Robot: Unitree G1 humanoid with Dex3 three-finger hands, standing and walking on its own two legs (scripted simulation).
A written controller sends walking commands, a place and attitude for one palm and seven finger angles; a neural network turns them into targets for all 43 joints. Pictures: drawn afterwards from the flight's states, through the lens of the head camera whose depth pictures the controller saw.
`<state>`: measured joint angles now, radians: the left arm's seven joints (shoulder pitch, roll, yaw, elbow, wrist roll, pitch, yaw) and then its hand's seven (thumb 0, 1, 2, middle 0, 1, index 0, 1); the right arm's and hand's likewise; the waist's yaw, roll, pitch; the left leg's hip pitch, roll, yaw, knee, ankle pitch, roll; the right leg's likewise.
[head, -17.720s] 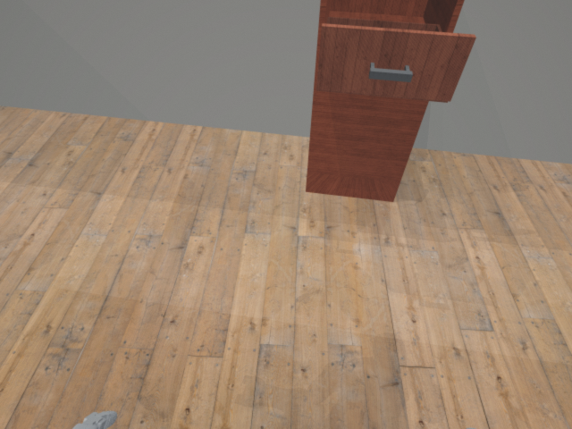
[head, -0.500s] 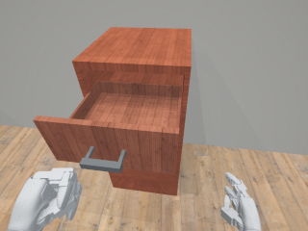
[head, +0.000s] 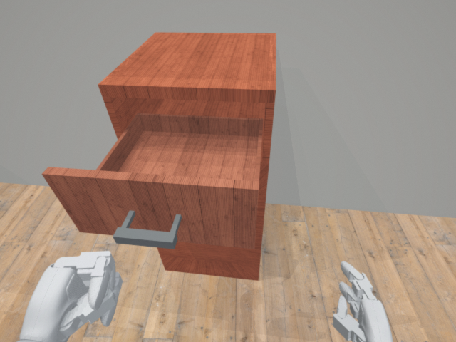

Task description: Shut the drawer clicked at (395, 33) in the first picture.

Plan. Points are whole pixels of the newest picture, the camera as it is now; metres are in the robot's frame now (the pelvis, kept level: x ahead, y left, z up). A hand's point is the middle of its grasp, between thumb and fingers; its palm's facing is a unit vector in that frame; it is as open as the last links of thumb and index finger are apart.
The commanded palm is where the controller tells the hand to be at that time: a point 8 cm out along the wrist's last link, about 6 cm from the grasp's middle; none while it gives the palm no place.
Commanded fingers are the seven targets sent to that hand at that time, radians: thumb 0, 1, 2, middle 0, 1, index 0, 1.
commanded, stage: bring the fist close to the handle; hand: left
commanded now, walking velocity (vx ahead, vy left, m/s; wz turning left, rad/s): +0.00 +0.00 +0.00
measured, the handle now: (149, 228) +0.30 +0.19 +0.06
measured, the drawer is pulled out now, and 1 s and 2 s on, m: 0.29 0.29 0.25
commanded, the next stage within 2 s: push the drawer shut in 1.22 s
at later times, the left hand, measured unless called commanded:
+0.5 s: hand (133, 286) +0.17 +0.17 +0.09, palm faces +0.03 -1.00 -0.06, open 3.2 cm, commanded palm +0.14 +0.22 +0.09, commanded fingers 0.00 0.90 0.90 -1.40 -1.60 -1.40 -1.60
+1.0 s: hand (155, 272) +0.21 +0.15 +0.06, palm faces +0.00 -1.00 -0.07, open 3.2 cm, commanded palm +0.17 +0.21 +0.06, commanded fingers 0.00 0.90 0.90 -1.40 -1.60 -1.40 -1.60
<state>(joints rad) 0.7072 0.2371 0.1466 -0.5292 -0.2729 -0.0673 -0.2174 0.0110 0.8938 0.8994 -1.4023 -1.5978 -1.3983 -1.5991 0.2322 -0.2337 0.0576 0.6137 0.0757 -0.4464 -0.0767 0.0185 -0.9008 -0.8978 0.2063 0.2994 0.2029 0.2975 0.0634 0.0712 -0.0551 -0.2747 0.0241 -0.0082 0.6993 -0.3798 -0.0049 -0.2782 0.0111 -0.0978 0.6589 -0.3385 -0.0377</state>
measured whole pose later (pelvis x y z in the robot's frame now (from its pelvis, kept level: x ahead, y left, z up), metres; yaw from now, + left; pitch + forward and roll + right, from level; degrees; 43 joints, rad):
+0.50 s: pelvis +0.01 +0.01 -0.01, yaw +0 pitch +3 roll -1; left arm 0.62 0.17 0.07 -0.37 -0.22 -0.19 -0.18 0.01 0.90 0.90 -1.40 -1.60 -1.40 -1.60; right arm 0.23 -0.24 0.04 0.60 0.03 -0.36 -0.05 0.02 -0.90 -0.90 0.21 0.30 0.20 0.30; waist 0.04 0.05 -0.06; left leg -0.42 0.00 0.00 0.79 -0.42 0.01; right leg -0.43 -0.02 -0.09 0.77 -0.39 -0.02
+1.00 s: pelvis +0.01 +0.01 -0.02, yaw +0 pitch +8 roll +0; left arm 0.54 0.17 0.04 -0.27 -0.19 -0.28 -0.14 0.01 0.90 0.90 -1.40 -1.60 -1.39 -1.60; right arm 0.25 -0.24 0.01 0.56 0.02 -0.28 -0.03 0.02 -0.90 -0.90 0.21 0.30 0.20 0.30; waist 0.00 0.05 -0.09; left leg -0.55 0.00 0.00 0.88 -0.47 0.00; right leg -0.57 -0.02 -0.08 0.87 -0.44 -0.03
